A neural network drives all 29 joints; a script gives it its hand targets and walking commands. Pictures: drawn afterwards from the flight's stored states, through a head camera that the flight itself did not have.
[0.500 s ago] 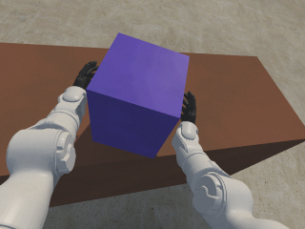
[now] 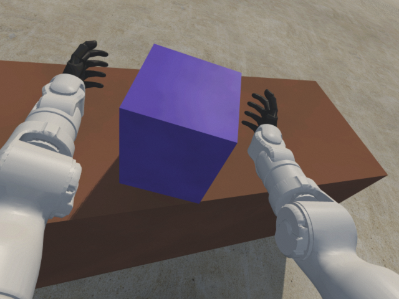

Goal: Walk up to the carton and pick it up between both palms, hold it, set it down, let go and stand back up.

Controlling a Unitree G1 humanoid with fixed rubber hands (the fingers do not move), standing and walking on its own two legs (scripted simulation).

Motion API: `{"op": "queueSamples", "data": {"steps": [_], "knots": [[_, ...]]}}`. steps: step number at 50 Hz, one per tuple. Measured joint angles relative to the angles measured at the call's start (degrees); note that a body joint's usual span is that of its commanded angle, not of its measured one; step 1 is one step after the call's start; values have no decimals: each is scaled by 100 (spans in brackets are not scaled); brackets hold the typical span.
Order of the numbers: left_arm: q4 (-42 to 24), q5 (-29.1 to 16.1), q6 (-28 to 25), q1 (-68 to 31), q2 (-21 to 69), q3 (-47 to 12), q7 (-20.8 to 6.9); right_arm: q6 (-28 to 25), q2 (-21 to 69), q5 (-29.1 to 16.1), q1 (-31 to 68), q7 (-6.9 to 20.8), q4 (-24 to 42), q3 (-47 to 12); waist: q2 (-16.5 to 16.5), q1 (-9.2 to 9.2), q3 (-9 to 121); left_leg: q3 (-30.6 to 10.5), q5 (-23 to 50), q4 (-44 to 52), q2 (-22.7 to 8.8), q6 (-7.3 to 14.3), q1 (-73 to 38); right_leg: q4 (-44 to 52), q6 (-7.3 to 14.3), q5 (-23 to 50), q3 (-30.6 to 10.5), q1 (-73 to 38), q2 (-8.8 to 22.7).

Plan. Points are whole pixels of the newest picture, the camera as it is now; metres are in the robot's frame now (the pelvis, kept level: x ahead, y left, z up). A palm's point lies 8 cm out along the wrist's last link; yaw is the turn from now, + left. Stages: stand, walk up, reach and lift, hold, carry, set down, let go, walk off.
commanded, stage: set down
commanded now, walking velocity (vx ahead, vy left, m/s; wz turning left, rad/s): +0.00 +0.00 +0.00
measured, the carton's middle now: (178, 129) +0.49 -0.05 +0.04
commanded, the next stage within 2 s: none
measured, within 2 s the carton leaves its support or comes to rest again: neither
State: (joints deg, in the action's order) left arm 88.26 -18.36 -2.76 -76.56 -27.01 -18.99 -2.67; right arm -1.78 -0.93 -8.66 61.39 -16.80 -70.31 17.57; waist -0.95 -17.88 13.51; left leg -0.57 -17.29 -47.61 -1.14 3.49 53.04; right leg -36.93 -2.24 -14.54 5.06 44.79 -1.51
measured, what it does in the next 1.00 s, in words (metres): stands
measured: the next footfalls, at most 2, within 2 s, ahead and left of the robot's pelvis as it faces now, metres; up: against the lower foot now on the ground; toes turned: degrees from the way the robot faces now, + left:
none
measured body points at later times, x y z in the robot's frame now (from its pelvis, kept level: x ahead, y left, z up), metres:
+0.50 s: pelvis -0.01 +0.00 +0.02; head +0.07 +0.06 +0.46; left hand +0.54 +0.15 +0.21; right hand +0.43 -0.22 +0.19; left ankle +0.04 +0.05 -0.70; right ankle +0.02 -0.16 -0.70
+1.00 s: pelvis +0.01 -0.01 +0.03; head +0.06 +0.04 +0.48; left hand +0.53 +0.17 +0.18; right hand +0.42 -0.21 +0.16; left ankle +0.04 +0.05 -0.70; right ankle +0.02 -0.16 -0.70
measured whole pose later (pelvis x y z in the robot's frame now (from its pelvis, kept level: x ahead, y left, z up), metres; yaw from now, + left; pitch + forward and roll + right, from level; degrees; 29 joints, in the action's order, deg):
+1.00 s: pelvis +0.01 -0.01 +0.03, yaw +0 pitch +11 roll -4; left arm 78.4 -18.7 3.7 -68.3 -31.0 -12.0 -7.6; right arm 7.6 0.7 -12.2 51.8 -22.3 -51.3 8.4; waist -1.6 -14.1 6.4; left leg 2.0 -12.7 -33.2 -0.3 3.5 32.0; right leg -24.7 -1.6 -10.4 2.5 25.7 -0.9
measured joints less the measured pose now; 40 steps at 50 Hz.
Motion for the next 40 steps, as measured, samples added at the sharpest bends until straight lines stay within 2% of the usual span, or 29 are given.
{"op": "queueSamples", "data": {"steps": [9, 23, 40], "knots": [[177, -256, 369, -565, -40, -166, -64, 574, -136, -341, 454, -72, 58, -266, 61, -22, -162, 67, 85, 184, 31, 76, -384, 170, -37, 100, -62, -360, 31], [80, -460, 651, -663, -276, -29, -170, 1146, -229, -488, 299, -184, 901, -619, 53, 27, -434, 231, 359, 840, 115, 138, -1084, 673, -53, 335, -217, -947, 114], [-712, -123, 705, 308, -357, 520, -375, 1100, 18, -359, -500, -381, 1714, -776, -29, 238, -684, 260, 430, 1305, 93, 52, -1836, 1113, 22, 406, -257, -1662, 81]]}}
